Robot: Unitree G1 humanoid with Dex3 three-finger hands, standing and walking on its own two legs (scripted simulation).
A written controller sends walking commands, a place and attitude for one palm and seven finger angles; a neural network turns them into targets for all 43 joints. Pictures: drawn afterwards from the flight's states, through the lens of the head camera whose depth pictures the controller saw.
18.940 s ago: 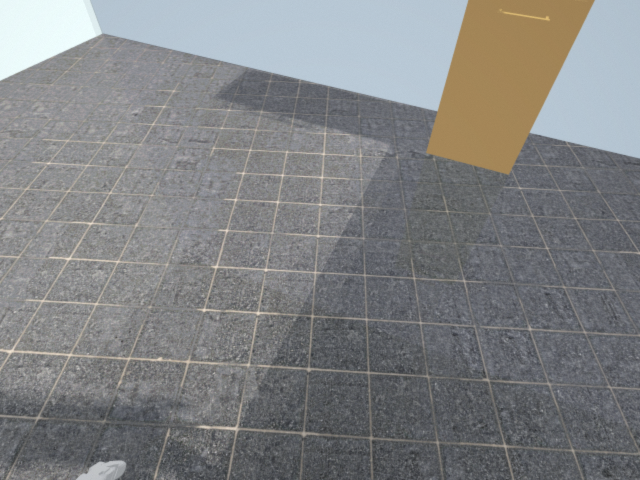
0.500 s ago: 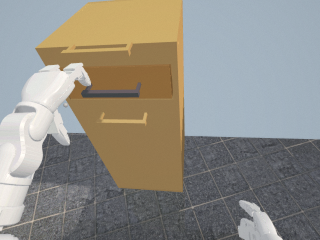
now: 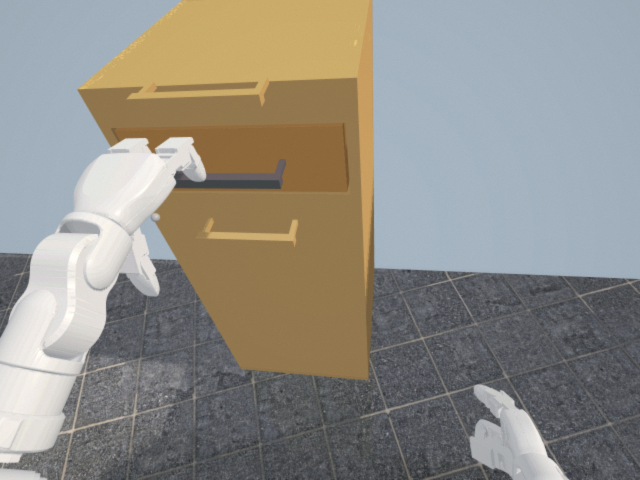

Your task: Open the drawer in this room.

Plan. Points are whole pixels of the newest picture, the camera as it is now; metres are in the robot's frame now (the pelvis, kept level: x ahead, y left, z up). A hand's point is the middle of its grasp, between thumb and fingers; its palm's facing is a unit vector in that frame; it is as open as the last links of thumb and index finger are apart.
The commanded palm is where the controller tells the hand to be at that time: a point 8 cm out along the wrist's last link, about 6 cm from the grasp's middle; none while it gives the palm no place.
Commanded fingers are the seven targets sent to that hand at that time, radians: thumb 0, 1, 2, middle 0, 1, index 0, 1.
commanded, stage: move the hooked fingers above the handle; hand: left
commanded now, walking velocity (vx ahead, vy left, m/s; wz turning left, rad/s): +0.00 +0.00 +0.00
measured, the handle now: (228, 173) +0.54 +0.24 +0.10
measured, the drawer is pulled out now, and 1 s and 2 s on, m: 0.00 0.00 0.00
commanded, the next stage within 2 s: none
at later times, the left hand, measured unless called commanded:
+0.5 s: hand (175, 192) +0.39 +0.23 +0.18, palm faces +0.10 -0.04 -0.99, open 13.8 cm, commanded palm +0.36 +0.24 +0.24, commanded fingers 0.00 -0.50 0.30 -0.30 -1.20 -0.30 -1.20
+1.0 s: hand (192, 178) +0.44 +0.24 +0.16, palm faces +0.05 -0.02 -1.00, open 13.8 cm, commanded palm +0.43 +0.24 +0.22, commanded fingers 0.00 -0.50 0.30 -0.30 -1.20 -0.30 -1.20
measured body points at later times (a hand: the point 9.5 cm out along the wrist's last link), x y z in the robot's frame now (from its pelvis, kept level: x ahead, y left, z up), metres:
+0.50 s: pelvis +0.01 +0.00 +0.00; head +0.03 -0.04 +0.45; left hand +0.38 +0.23 +0.24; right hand +0.18 -0.24 -0.12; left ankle -0.04 +0.11 -0.74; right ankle +0.08 -0.10 -0.74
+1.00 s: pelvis +0.03 +0.02 +0.00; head +0.06 -0.01 +0.45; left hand +0.44 +0.24 +0.22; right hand +0.19 -0.22 -0.13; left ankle -0.04 +0.11 -0.74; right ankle +0.08 -0.10 -0.74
